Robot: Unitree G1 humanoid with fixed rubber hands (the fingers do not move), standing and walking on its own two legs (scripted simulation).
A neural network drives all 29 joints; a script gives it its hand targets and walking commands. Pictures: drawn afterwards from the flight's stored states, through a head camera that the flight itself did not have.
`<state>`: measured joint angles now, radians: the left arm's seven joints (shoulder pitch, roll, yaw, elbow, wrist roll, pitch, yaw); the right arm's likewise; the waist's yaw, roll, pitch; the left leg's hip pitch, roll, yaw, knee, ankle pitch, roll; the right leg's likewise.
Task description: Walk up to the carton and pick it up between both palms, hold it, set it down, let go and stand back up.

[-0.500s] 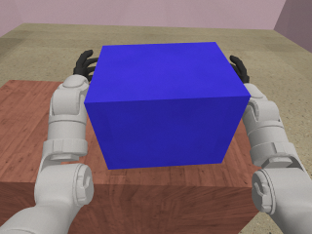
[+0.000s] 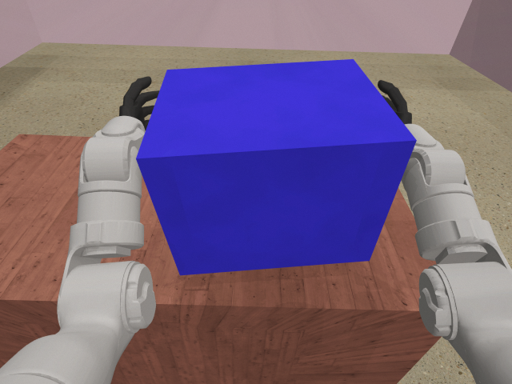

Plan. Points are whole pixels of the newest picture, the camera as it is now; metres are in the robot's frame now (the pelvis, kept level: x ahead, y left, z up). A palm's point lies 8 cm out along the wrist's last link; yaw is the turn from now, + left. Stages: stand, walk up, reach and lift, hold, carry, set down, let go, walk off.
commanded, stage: hold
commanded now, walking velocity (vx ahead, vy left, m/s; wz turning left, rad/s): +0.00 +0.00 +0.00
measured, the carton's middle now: (268, 165) +0.37 -0.01 +0.20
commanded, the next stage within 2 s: none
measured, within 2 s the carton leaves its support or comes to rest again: neither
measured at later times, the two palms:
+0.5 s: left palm (131, 123) +0.39 +0.18 +0.26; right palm (397, 123) +0.37 -0.20 +0.27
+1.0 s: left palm (128, 118) +0.39 +0.18 +0.26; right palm (397, 115) +0.38 -0.20 +0.28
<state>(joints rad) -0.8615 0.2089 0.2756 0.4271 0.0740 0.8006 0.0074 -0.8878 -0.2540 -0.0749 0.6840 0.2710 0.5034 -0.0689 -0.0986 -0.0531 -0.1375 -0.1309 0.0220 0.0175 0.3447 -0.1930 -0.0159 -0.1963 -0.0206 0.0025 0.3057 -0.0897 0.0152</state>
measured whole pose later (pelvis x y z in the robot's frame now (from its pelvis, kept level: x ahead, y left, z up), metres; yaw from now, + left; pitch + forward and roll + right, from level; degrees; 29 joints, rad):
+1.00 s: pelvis +0.00 +0.00 +0.00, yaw +0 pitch -1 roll +0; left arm -0.89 0.21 0.30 0.41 0.09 0.88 -0.01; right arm -0.98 -0.29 -0.05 0.72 0.31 0.60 -0.08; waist -0.10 -0.04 -0.16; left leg -0.13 0.02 0.02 0.35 -0.20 -0.02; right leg -0.19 -0.02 0.00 0.31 -0.09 0.02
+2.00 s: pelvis +0.00 +0.00 +0.00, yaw +0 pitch -1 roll +0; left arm -0.90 0.21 0.30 0.41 0.09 0.89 -0.01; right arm -0.97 -0.29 -0.04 0.70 0.32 0.62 -0.09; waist -0.10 -0.03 -0.16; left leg -0.13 0.02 0.01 0.35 -0.20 -0.02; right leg -0.19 -0.02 0.00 0.31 -0.09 0.02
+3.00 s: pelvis +0.00 +0.00 +0.00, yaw +0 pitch -1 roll +0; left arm -0.90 0.21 0.30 0.41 0.09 0.89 -0.01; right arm -0.97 -0.29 -0.04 0.70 0.32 0.63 -0.09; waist -0.10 -0.03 -0.17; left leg -0.13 0.02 0.01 0.36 -0.20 -0.02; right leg -0.19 -0.02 0.00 0.31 -0.09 0.02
